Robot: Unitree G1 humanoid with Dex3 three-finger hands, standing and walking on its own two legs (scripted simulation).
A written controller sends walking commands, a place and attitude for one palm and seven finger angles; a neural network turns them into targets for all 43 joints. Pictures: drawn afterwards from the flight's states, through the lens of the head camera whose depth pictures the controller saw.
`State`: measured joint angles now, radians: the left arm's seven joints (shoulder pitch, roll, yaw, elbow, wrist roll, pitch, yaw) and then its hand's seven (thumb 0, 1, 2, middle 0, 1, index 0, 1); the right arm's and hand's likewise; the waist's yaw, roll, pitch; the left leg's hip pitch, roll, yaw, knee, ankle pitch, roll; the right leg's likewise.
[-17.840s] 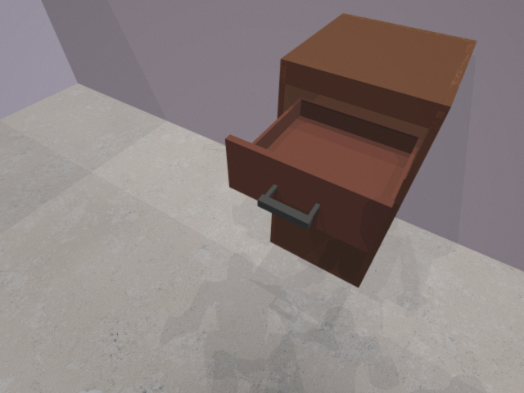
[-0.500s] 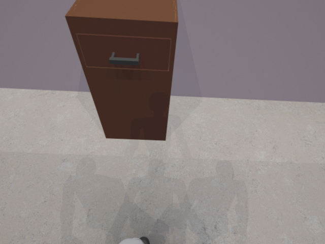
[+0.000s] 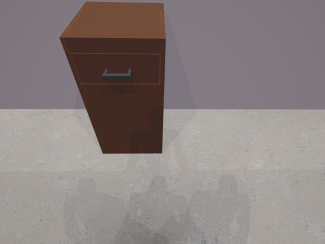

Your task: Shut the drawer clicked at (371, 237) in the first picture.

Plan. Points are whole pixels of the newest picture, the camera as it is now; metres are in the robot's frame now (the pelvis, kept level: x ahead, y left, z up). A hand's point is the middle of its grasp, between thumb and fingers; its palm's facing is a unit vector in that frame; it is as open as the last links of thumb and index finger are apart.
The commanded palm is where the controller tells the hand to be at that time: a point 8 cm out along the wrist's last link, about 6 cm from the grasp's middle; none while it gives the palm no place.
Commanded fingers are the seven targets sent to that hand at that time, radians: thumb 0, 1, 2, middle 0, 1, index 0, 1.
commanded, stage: let the arm hang, fingers relaxed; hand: left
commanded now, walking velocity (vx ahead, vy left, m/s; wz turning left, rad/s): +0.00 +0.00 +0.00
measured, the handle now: (117, 73) +0.81 +0.24 -0.05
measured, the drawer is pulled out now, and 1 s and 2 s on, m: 0.00 0.00 0.00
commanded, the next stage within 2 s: look to check the result in 0.08 s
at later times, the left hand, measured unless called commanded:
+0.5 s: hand out of the picture -0.03 +0.17 -0.18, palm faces +0.03 -0.98 -0.21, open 7.4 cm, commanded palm none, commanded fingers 0.00 0.90 0.90 -0.20 -0.30 -0.20 -0.30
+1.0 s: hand out of the picture +0.00 +0.19 -0.17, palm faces +0.01 -0.98 -0.21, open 7.4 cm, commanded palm none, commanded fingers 0.00 0.90 0.90 -0.20 -0.30 -0.20 -0.30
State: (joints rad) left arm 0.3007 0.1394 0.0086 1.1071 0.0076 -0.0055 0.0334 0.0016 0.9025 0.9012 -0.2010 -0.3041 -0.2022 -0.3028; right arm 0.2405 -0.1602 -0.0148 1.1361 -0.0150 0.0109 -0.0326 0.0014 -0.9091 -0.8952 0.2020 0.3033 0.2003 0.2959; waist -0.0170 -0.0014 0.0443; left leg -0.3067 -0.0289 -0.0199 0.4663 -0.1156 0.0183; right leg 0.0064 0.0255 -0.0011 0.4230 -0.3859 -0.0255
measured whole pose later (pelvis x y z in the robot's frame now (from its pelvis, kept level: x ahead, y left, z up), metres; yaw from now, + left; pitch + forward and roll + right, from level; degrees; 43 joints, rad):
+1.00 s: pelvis +0.01 +0.00 +0.00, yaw -1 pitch -3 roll +0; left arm 0.30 0.18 0.02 1.12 0.01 0.00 0.03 0.00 0.90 0.90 -0.20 -0.30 -0.20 -0.30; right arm 0.20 -0.18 -0.02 1.14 -0.01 0.01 -0.03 0.00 -0.91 -0.90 0.20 0.30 0.20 0.30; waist -0.01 -0.01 0.07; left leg -0.28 -0.02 0.00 0.44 -0.12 0.02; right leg 0.03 0.02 0.02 0.38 -0.37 -0.02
